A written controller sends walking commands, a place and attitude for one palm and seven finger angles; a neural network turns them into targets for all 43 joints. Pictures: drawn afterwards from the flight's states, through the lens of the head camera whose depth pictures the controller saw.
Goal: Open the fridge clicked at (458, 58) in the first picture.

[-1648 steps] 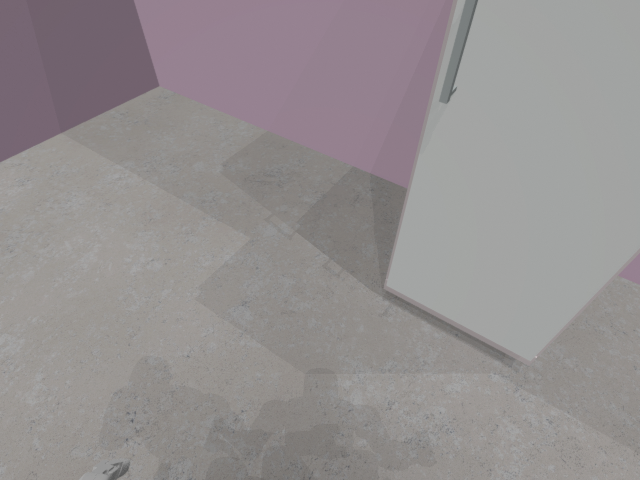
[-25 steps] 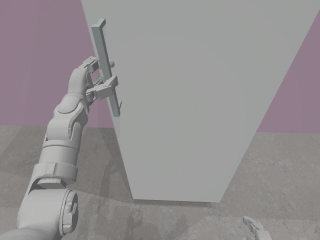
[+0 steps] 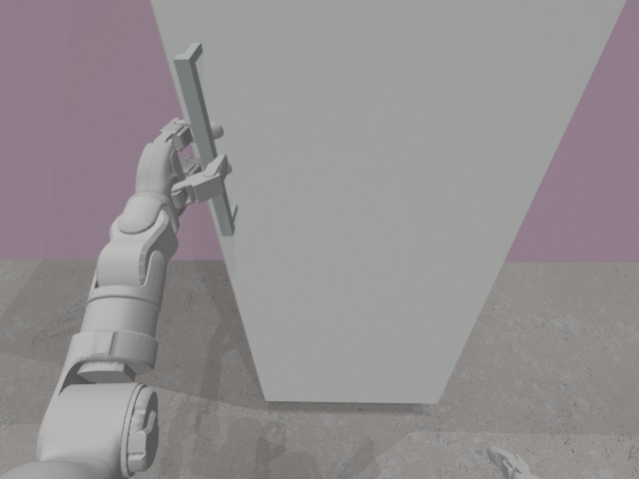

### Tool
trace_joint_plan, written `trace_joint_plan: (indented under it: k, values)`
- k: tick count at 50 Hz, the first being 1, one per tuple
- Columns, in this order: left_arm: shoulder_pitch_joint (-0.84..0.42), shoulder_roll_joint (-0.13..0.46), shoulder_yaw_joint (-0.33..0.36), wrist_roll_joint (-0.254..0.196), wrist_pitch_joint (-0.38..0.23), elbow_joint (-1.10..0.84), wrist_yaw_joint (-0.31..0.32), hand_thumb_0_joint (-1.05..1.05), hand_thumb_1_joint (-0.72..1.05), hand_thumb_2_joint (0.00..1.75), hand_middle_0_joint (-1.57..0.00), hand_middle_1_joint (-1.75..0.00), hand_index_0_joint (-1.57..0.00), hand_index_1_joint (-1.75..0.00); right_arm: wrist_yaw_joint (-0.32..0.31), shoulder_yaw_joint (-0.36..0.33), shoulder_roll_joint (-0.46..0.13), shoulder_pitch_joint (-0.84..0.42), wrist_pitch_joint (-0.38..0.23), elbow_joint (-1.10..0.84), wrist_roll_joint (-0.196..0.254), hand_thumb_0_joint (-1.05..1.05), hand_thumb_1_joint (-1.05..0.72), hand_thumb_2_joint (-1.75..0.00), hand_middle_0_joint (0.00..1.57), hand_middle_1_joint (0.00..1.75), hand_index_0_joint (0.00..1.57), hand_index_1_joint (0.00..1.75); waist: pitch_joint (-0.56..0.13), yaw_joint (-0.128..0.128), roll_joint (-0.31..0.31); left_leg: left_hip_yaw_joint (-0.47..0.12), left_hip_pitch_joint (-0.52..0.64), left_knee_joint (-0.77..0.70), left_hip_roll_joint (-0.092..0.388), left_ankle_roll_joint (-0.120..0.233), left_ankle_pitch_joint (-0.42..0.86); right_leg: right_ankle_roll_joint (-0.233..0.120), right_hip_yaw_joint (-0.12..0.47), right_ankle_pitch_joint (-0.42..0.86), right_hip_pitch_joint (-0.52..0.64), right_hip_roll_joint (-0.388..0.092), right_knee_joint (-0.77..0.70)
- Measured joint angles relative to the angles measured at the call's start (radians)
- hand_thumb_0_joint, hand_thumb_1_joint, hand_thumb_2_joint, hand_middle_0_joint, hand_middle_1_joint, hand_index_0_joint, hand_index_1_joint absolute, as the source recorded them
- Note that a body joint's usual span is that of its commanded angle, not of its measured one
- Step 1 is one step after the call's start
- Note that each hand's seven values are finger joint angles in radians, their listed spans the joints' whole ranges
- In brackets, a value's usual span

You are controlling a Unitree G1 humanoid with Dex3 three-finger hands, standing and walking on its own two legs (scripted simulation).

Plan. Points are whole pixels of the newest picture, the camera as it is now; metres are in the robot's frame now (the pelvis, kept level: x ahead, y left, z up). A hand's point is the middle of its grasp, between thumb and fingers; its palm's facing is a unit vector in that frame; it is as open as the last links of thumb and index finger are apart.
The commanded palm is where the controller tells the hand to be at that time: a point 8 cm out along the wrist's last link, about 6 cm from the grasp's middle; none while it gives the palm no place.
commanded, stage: grip the handle and tug to test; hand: left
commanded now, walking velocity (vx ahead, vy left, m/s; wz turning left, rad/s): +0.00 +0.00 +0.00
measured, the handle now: (213, 151) +0.48 +0.16 +0.20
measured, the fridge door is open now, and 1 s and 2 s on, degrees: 0 11 39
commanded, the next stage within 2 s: pull the door a little, standing still in 0.24 s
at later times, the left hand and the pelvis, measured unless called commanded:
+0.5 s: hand (213, 178) +0.41 +0.14 +0.20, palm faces +0.02 -1.00 +0.00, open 6.5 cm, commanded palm +0.37 +0.20 +0.21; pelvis +0.03 -0.01 +0.00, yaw -1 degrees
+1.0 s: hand (210, 230) +0.33 +0.13 +0.20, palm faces +0.04 -0.97 -0.23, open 7.0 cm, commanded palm +0.29 +0.18 +0.20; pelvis +0.08 -0.02 +0.01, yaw -2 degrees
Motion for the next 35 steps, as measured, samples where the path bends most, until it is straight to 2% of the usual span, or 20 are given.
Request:
trace_joint_plan:
  k: [10, 21, 27, 35]
  values:
    - [0.105, 0.001, 0.018, -0.007, 0.038, -0.149, -0.005, 0.01, 0.69, 0.76, -0.28, -1.35, -0.25, -1.32, 0.008, 0.001, -0.002, -0.016, 0.011, -0.03, 0.002, 0.01, -0.91, -0.9, 0.2, 0.29, 0.2, 0.3, -0.009, -0.002, -0.005, 0.02, 0.028, -0.017, 0.004, -0.003, -0.012, -0.001, 0.021, -0.005, 0.02, 0.002, -0.016]
    - [0.179, -0.005, 0.02, -0.024, 0.119, -0.3, -0.029, 0.01, 0.68, 0.77, -0.29, -1.34, -0.26, -1.32, 0.007, 0.0, -0.005, -0.058, 0.031, -0.052, 0.002, 0.01, -0.91, -0.9, 0.2, 0.29, 0.2, 0.3, -0.023, 0.018, -0.01, 0.021, 0.041, -0.021, -0.001, -0.006, -0.035, -0.002, 0.023, -0.024, 0.036, -0.002, -0.026]
    - [0.208, -0.02, 0.02, -0.024, 0.149, -0.355, -0.016, 0.01, 0.68, 0.78, -0.29, -1.33, -0.27, -1.32, 0.012, 0.004, -0.002, -0.081, 0.045, -0.06, -0.002, 0.01, -0.91, -0.9, 0.2, 0.29, 0.2, 0.3, -0.03, 0.027, -0.003, 0.015, 0.043, -0.023, -0.004, -0.007, -0.04, -0.001, 0.017, -0.029, 0.036, -0.004, -0.02]
    - [0.363, -0.024, 0.04, -0.037, 0.159, -0.525, -0.024, 0.0, 0.7, 0.78, -0.27, -1.32, -0.21, -1.29, 0.023, 0.017, 0.012, -0.078, 0.062, -0.094, -0.004, 0.01, -0.91, -0.9, 0.2, 0.29, 0.2, 0.3, -0.057, 0.023, 0.0, 0.022, 0.061, -0.035, -0.001, -0.004, -0.042, 0.004, 0.025, -0.024, 0.04, -0.004, -0.014]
